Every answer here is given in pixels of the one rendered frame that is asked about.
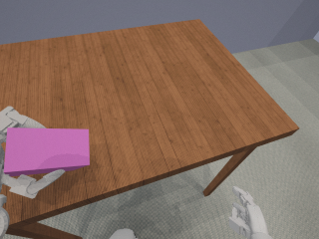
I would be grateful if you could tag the table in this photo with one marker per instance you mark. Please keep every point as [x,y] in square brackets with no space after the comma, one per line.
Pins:
[158,100]

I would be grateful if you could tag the sponge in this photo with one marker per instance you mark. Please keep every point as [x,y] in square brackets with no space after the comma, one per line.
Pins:
[31,150]

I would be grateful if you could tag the robot left hand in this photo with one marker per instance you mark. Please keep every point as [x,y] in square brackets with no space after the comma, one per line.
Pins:
[24,185]

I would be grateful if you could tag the left robot thigh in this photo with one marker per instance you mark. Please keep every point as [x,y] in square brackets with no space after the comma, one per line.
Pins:
[124,234]

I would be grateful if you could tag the left robot forearm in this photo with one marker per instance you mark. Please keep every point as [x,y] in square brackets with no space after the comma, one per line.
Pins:
[4,217]

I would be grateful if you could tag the robot right hand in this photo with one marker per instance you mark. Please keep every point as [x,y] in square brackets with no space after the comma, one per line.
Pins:
[251,218]

